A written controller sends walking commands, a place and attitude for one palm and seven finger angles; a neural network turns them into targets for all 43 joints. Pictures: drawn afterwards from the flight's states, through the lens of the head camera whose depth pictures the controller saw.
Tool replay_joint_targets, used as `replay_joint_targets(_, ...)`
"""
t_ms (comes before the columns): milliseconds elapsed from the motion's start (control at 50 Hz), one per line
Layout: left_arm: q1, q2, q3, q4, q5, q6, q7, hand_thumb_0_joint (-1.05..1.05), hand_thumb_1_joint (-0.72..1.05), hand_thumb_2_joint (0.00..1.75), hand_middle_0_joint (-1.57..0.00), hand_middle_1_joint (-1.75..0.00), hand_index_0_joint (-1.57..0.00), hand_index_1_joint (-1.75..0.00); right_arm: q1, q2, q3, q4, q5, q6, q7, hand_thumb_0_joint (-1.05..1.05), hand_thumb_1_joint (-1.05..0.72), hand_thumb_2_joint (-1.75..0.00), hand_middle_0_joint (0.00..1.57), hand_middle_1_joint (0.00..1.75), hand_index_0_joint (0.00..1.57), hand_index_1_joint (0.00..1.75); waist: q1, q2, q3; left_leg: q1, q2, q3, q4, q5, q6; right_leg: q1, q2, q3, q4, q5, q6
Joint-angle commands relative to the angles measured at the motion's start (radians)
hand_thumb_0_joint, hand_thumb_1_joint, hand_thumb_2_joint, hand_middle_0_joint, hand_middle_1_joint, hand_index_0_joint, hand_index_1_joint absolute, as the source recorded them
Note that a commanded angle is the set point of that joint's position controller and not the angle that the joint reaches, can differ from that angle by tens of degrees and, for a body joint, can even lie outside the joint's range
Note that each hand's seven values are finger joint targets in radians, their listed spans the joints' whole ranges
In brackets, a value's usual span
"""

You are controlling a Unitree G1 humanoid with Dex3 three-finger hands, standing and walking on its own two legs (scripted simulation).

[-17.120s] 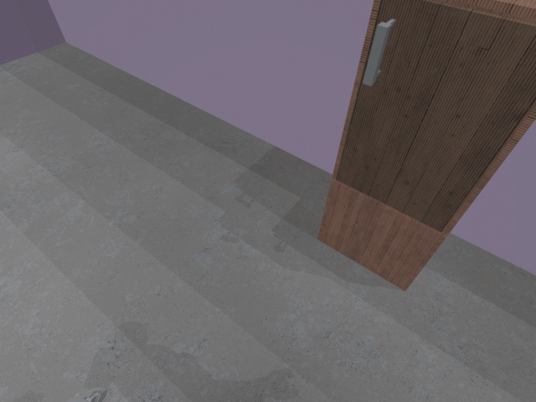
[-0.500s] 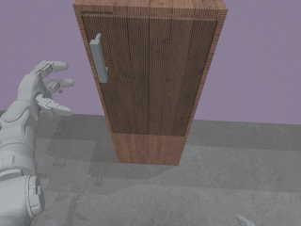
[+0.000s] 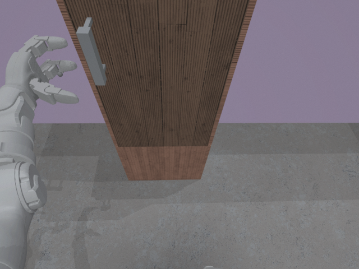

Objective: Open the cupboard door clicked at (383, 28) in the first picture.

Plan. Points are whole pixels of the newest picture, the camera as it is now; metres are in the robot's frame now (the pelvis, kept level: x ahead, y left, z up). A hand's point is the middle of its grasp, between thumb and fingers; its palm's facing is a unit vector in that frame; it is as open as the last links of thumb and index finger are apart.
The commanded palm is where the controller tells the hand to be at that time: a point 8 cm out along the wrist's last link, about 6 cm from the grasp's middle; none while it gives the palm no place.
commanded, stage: move the hooked fingers beside the handle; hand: left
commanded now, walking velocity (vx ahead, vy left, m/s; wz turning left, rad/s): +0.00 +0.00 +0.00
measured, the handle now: (95, 53) +0.57 +0.16 +0.14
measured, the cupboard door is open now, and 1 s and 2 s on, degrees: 0 0 0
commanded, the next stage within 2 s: slide the fingers in behind the handle in 1.02 s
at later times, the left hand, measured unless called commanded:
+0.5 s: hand (66, 63) +0.54 +0.22 +0.15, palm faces -0.05 -1.00 +0.02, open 13.8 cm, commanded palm +0.51 +0.27 +0.15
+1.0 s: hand (68, 66) +0.53 +0.21 +0.15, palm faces -0.04 -1.00 +0.02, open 14.0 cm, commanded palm +0.51 +0.27 +0.14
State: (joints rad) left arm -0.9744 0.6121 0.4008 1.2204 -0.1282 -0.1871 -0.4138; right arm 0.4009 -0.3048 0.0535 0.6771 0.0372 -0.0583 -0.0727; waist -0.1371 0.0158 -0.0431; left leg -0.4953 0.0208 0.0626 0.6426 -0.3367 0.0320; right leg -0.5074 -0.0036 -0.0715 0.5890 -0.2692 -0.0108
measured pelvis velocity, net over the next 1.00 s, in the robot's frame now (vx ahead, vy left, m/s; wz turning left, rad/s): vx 0.02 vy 0.01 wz -0.01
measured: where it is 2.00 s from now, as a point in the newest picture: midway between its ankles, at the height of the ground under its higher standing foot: outside the picture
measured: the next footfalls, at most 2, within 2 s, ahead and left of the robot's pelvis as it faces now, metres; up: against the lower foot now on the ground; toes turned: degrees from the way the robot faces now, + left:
none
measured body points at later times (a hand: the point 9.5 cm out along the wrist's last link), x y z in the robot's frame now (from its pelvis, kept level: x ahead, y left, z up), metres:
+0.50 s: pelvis +0.01 +0.00 +0.00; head +0.12 +0.01 +0.43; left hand +0.53 +0.27 +0.15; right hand -0.04 -0.27 -0.11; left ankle -0.02 +0.09 -0.72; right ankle +0.01 -0.11 -0.72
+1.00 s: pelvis +0.02 +0.01 -0.01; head +0.11 +0.02 +0.43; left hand +0.52 +0.27 +0.15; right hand +0.03 -0.26 -0.12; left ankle -0.02 +0.09 -0.72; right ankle +0.01 -0.11 -0.72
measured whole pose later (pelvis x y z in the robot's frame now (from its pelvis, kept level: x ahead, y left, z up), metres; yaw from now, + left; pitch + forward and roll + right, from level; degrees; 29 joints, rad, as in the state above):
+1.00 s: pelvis +0.02 +0.01 -0.01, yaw +0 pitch +15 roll -2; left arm -1.03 0.61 0.40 1.23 -0.11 -0.20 -0.37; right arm 0.40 -0.29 0.05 0.63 0.02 0.04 -0.04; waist -0.15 0.03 -0.08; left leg -0.58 0.03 0.06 0.71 -0.39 0.04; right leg -0.57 0.01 -0.07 0.62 -0.30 0.00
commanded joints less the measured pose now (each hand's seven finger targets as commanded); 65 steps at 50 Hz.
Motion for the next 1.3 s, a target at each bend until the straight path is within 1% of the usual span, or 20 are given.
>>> replay_joint_targets(0, -0.552, 0.275, 0.008, -0.206, -0.004, -0.081, 0.007, 0.0, -0.5, 0.3, -0.3, -1.2, -0.3, -1.2, 0.131, -0.174, -0.066, -0.07, -0.003, -0.014, -0.008, 0.0, -0.9, -0.9, 0.2, 0.3, 0.2, 0.3, -0.026, 0.111, -0.397, 0.215, -0.006, -0.097, -0.044, 0.349, 0.0, 0.107, 0.025, 0.052, -0.029, 0.3, -0.009)
replay_joint_targets(60, -0.58, 0.326, 0.052, -0.163, -0.005, -0.084, 0.014, 0.0, -0.5, 0.3, -0.3, -1.2, -0.3, -1.2, 0.165, -0.185, -0.071, -0.055, -0.01, -0.004, -0.009, 0.0, -0.9, -0.9, 0.2, 0.3, 0.2, 0.3, -0.035, 0.055, -0.394, 0.193, -0.001, -0.102, -0.031, 0.356, 0.005, 0.101, 0.031, 0.049, -0.026, 0.303, -0.009)
replay_joint_targets(100, -0.595, 0.322, 0.04, -0.156, 0.008, -0.08, 0.014, 0.0, -0.5, 0.3, -0.3, -1.2, -0.3, -1.2, 0.176, -0.183, -0.071, -0.053, -0.013, 0.003, -0.006, 0.0, -0.9, -0.9, 0.2, 0.3, 0.2, 0.3, -0.038, 0.106, -0.431, 0.211, 0.0, -0.1, -0.022, 0.384, 0.001, 0.089, 0.03, 0.052, -0.02, 0.321, -0.007)
replay_joint_targets(220, -0.612, 0.382, 0.058, -0.039, 0.047, -0.054, 0.031, 0.0, -0.5, 0.3, -0.3, -1.2, -0.3, -1.2, 0.217, -0.194, -0.066, -0.052, -0.019, 0.031, -0.001, 0.0, -0.9, -0.9, 0.2, 0.3, 0.2, 0.3, -0.058, 0.073, -0.358, 0.105, -0.003, -0.094, -0.012, 0.311, 0.008, 0.067, 0.032, 0.057, -0.024, 0.288, -0.003)
replay_joint_targets(260, -0.605, 0.422, 0.082, -0.065, 0.051, -0.065, 0.033, 0.0, -0.5, 0.3, -0.3, -1.2, -0.3, -1.2, 0.228, -0.197, -0.065, -0.066, -0.023, 0.039, -0.004, 0.0, -0.9, -0.9, 0.2, 0.3, 0.2, 0.3, -0.048, 0.091, -0.406, 0.119, -0.001, -0.097, -0.008, 0.346, 0.007, 0.085, 0.034, 0.056, -0.01, 0.311, -0.007)
replay_joint_targets(300, -0.609, 0.398, 0.076, -0.147, 0.053, -0.091, 0.029, 0.0, -0.5, 0.3, -0.3, -1.2, -0.3, -1.2, 0.234, -0.189, -0.075, -0.072, -0.03, 0.041, 0.006, 0.0, -0.9, -0.9, 0.2, 0.3, 0.2, 0.3, -0.035, 0.173, -0.513, 0.22, 0.005, -0.101, 0.01, 0.441, -0.004, 0.072, 0.037, 0.053, 0.0, 0.349, -0.008)
replay_joint_targets(360, -0.555, 0.368, 0.076, -0.122, 0.023, -0.086, 0.008, 0.0, -0.5, 0.3, -0.3, -1.2, -0.3, -1.2, 0.24, -0.19, -0.078, -0.073, -0.027, 0.057, 0.009, 0.0, -0.9, -0.9, 0.2, 0.3, 0.2, 0.3, -0.043, 0.081, -0.478, 0.193, 0.01, -0.096, 0.014, 0.454, 0.004, 0.086, 0.046, 0.045, 0.0, 0.377, -0.006)
replay_joint_targets(440, -0.521, 0.379, 0.089, -0.179, 0.017, -0.07, -0.005, 0.0, -0.5, 0.3, -0.3, -1.2, -0.3, -1.2, 0.227, -0.187, -0.079, -0.086, -0.024, 0.072, 0.014, 0.0, -0.9, -0.9, 0.2, 0.3, 0.2, 0.3, -0.02, 0.132, -0.487, 0.207, 0.009, -0.089, 0.011, 0.474, 0.003, 0.094, 0.045, 0.045, -0.002, 0.393, -0.007)
replay_joint_targets(540, -0.558, 0.338, 0.057, -0.207, 0.011, -0.07, 0.01, 0.0, -0.5, 0.3, -0.3, -1.2, -0.3, -1.2, 0.215, -0.181, -0.079, -0.08, -0.022, 0.08, 0.014, 0.0, -0.9, -0.9, 0.2, 0.3, 0.2, 0.3, -0.045, 0.136, -0.435, 0.216, 0.013, -0.095, 0.011, 0.448, 0.004, 0.051, 0.047, 0.041, -0.011, 0.357, -0.005)
replay_joint_targets(580, -0.588, 0.37, 0.086, -0.276, 0.01, -0.089, 0.016, 0.0, -0.5, 0.3, -0.3, -1.2, -0.3, -1.2, 0.216, -0.178, -0.083, -0.079, -0.023, 0.078, 0.012, 0.0, -0.9, -0.9, 0.2, 0.3, 0.2, 0.3, -0.031, 0.2, -0.512, 0.282, 0.017, -0.105, 0.025, 0.547, -0.004, 0.063, 0.046, 0.042, 0.004, 0.398, -0.008)
replay_joint_targets(620, -0.569, 0.274, 0.023, -0.245, 0.006, -0.083, 0.017, 0.0, -0.5, 0.3, -0.3, -1.2, -0.3, -1.2, 0.206, -0.169, -0.082, -0.069, -0.021, 0.075, 0.017, 0.0, -0.9, -0.9, 0.2, 0.3, 0.2, 0.3, -0.046, 0.186, -0.471, 0.31, 0.025, -0.115, 0.031, 0.574, -0.012, 0.008, 0.049, 0.031, -0.001, 0.371, -0.006)
replay_joint_targets(740, -0.513, 0.285, 0.037, -0.152, 0.013, -0.046, 0.031, 0.0, -0.5, 0.3, -0.3, -1.2, -0.3, -1.2, 0.197, -0.174, -0.077, -0.075, -0.022, 0.08, 0.019, 0.0, -0.9, -0.9, 0.2, 0.3, 0.2, 0.3, -0.037, 0.095, -0.406, 0.205, 0.016, -0.102, 0.026, 0.517, -0.001, 0.045, 0.043, 0.033, 0.007, 0.393, -0.004)
replay_joint_targets(780, -0.54, 0.328, 0.067, -0.213, 0.016, -0.066, 0.042, 0.0, -0.5, 0.3, -0.3, -1.2, -0.3, -1.2, 0.195, -0.176, -0.078, -0.087, -0.023, 0.081, 0.019, 0.0, -0.9, -0.9, 0.2, 0.3, 0.2, 0.3, -0.026, 0.128, -0.467, 0.238, 0.016, -0.106, 0.034, 0.569, -0.004, 0.067, 0.042, 0.039, 0.02, 0.422, -0.006)
replay_joint_targets(860, -0.548, 0.245, 0.02, -0.275, -0.003, -0.098, 0.04, 0.0, -0.5, 0.3, -0.3, -1.2, -0.3, -1.2, 0.181, -0.164, -0.081, -0.094, -0.022, 0.078, 0.026, 0.0, -0.9, -0.9, 0.2, 0.3, 0.2, 0.3, -0.032, 0.144, -0.496, 0.302, 0.023, -0.118, 0.046, 0.635, -0.011, 0.05, 0.047, 0.032, 0.024, 0.425, -0.009)
replay_joint_targets(940, -0.541, 0.244, 0.014, -0.178, 0.002, -0.063, 0.041, 0.0, -0.5, 0.3, -0.3, -1.2, -0.3, -1.2, 0.174, -0.169, -0.077, -0.081, -0.017, 0.082, 0.021, 0.0, -0.9, -0.9, 0.2, 0.3, 0.2, 0.3, -0.044, 0.087, -0.401, 0.214, 0.017, -0.107, 0.027, 0.505, -0.004, 0.04, 0.044, 0.032, 0.012, 0.38, -0.004)
replay_joint_targets(1000, -0.565, 0.296, 0.044, -0.195, 0.017, -0.07, 0.055, 0.0, -0.5, 0.3, -0.3, -1.2, -0.3, -1.2, 0.176, -0.17, -0.074, -0.084, -0.019, 0.078, 0.018, 0.0, -0.9, -0.9, 0.2, 0.3, 0.2, 0.3, -0.037, 0.108, -0.441, 0.215, 0.012, -0.106, 0.03, 0.482, -0.003, 0.056, 0.041, 0.038, 0.015, 0.374, -0.006)
replay_joint_targets(1080, -0.619, 0.252, 0.007, -0.212, 0.016, -0.093, 0.064, 0.0, -0.5, 0.3, -0.3, -1.2, -0.3, -1.2, 0.179, -0.167, -0.073, -0.076, -0.02, 0.07, 0.018, 0.0, -0.9, -0.9, 0.2, 0.3, 0.2, 0.3, -0.055, 0.129, -0.447, 0.231, 0.012, -0.114, 0.03, 0.457, -0.005, 0.032, 0.042, 0.037, 0.013, 0.345, -0.007)
replay_joint_targets(1180, -0.582, 0.228, 0.014, -0.196, 0.007, -0.091, 0.068, 0.0, -0.5, 0.3, -0.3, -1.2, -0.3, -1.2, 0.189, -0.166, -0.076, -0.069, -0.024, 0.058, 0.024, 0.0, -0.9, -0.9, 0.2, 0.3, 0.2, 0.3, -0.041, 0.126, -0.482, 0.25, 0.014, -0.115, 0.036, 0.488, -0.006, 0.039, 0.045, 0.035, 0.017, 0.358, -0.008)
replay_joint_targets(1260, -0.56, 0.275, 0.042, -0.145, 0.016, -0.067, 0.084, 0.0, -0.5, 0.3, -0.3, -1.2, -0.3, -1.2, 0.196, -0.175, -0.071, -0.079, -0.024, 0.06, 0.023, 0.0, -0.9, -0.9, 0.2, 0.3, 0.2, 0.3, -0.04, 0.052, -0.409, 0.131, 0.002, -0.095, 0.015, 0.367, 0.009, 0.085, 0.041, 0.04, 0.007, 0.338, -0.008)
replay_joint_targets(1280, -0.573, 0.294, 0.045, -0.163, 0.027, -0.07, 0.089, 0.0, -0.5, 0.3, -0.3, -1.2, -0.3, -1.2, 0.19, -0.172, -0.071, -0.083, -0.022, 0.06, 0.023, 0.0, -0.9, -0.9, 0.2, 0.3, 0.2, 0.3, -0.036, 0.093, -0.421, 0.131, 0.001, -0.09, 0.012, 0.361, 0.006, 0.09, 0.038, 0.047, 0.007, 0.338, -0.007)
